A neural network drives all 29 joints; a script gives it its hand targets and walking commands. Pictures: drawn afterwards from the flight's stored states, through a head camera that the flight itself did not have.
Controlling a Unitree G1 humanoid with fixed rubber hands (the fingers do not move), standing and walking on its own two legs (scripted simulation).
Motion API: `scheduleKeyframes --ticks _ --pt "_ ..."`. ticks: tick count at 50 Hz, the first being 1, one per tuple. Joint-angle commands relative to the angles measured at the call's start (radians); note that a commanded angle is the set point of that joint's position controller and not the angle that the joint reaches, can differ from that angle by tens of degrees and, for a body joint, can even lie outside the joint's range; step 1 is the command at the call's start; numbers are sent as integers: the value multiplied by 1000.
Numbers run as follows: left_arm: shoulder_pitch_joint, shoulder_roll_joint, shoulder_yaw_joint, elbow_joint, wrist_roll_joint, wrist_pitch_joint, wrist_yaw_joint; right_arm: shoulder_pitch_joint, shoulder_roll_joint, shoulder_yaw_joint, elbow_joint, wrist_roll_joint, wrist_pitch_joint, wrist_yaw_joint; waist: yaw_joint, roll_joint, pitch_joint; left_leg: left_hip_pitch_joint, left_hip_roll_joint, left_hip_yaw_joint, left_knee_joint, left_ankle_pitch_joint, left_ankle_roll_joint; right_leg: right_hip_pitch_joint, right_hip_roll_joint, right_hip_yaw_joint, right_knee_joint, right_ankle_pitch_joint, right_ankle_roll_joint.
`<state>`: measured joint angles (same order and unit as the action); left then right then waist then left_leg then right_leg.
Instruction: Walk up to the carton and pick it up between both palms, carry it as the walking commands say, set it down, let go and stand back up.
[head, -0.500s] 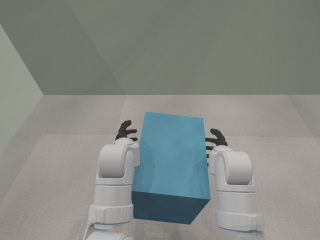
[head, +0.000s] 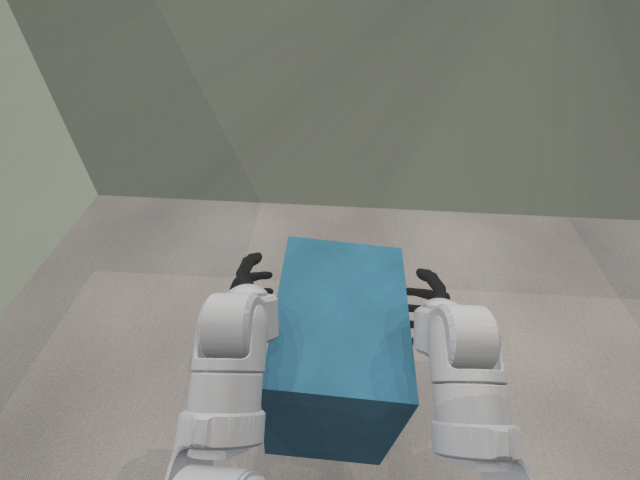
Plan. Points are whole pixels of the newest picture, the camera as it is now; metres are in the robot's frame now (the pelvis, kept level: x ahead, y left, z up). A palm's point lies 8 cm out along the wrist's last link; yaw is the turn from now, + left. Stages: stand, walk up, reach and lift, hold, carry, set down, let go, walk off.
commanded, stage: carry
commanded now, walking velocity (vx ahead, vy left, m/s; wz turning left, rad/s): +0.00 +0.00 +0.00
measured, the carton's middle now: (333, 350) +0.31 +0.02 +0.01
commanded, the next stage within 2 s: hold in 1.50 s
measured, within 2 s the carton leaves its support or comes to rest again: neither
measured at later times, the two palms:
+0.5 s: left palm (279, 294) +0.32 +0.09 +0.10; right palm (467, 321) +0.31 -0.14 +0.09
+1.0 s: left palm (275, 288) +0.33 +0.10 +0.10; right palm (462, 312) +0.32 -0.14 +0.09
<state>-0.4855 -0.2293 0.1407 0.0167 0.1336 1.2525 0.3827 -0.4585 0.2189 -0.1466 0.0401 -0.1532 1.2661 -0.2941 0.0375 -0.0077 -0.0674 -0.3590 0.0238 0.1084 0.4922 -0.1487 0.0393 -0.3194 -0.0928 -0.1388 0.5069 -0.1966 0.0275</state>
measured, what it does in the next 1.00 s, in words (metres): stands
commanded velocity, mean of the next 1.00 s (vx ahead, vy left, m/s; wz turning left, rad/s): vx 0.00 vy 0.00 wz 0.00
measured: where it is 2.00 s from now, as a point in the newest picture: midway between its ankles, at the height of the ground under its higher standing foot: outside the picture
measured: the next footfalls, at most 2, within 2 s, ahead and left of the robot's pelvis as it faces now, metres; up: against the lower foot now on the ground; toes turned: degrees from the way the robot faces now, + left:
none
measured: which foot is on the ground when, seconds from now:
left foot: down 0.00-1.00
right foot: down 0.00-1.00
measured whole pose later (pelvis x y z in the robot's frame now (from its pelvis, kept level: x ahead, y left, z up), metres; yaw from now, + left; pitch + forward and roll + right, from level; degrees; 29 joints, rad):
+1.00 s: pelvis +0.02 -0.02 +0.00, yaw -1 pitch +1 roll -1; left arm -0.46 -0.22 0.13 0.02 0.17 1.19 0.28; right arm -0.43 0.21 -0.14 0.01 -0.14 1.23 -0.29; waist 0.01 0.01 -0.07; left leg -0.35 0.06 0.10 0.54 -0.20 0.01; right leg -0.30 -0.06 -0.14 0.53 -0.24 0.00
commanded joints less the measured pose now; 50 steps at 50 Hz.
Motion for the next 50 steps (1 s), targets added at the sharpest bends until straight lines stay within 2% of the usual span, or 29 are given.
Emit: scheduleKeyframes --ticks 1,7,15,30,50 --pt "-473 -1108 -543 49 -446 5 -493 -566 1030 520 -68 442 -30 402 -32 76 -250 85 159 -157 -184 -250 -7 66 -25 39 -59 -107 -9" --pt "-462 -1099 -513 71 -422 -8 -488 -587 1033 532 -71 456 -32 410 -28 25 -250 79 133 -122 -120 -154 -19 80 -51 64 -99 -99 -28" --pt "-447 -1089 -497 68 -399 -32 -479 -587 1039 532 -73 464 -39 417 -28 -12 -263 107 110 -83 -48 -38 -27 75 -77 98 -137 -90 -54" --pt "-421 -1087 -513 50 -399 -46 -479 -553 1041 517 -77 451 -52 415 -29 9 -297 127 125 -83 -29 60 -15 107 -61 89 -83 43 -65" --pt "-374 -1078 -542 19 -391 -61 -482 -504 1039 542 -100 439 -72 411 -30 18 -296 118 125 -84 -26 95 -12 110 -51 78 -57 38 -55"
